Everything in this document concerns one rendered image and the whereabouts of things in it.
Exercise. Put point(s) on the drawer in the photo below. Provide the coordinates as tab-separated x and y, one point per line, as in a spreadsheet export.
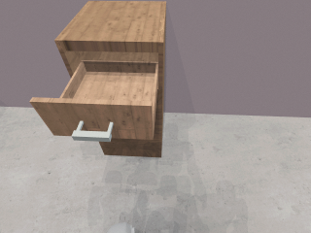
104	91

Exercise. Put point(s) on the cabinet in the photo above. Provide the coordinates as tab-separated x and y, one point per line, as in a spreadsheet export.
120	31

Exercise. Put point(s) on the handle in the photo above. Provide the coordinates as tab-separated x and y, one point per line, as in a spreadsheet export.
92	136

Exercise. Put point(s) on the robot left thigh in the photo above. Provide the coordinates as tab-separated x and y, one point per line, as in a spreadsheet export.
122	227

